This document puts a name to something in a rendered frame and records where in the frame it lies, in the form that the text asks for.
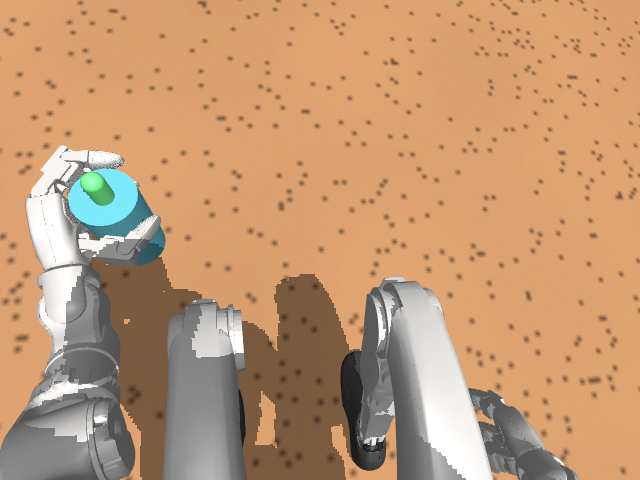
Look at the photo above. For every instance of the right robot arm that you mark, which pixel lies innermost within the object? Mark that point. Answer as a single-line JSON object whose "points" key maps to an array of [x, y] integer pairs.
{"points": [[542, 465]]}

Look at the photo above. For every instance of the left robot hand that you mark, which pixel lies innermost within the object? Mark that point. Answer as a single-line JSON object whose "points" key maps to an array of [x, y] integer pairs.
{"points": [[58, 237]]}

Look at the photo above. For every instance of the right robot hand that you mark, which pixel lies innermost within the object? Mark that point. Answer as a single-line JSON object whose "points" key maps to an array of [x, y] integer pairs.
{"points": [[510, 437]]}

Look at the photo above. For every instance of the left robot arm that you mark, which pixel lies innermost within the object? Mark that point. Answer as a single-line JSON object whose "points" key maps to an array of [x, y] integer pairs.
{"points": [[73, 427]]}

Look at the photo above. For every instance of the bottle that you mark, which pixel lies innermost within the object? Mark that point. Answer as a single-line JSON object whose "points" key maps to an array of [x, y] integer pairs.
{"points": [[108, 202]]}

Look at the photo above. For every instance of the right robot foot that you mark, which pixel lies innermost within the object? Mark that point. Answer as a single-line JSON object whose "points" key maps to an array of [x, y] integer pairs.
{"points": [[364, 456]]}

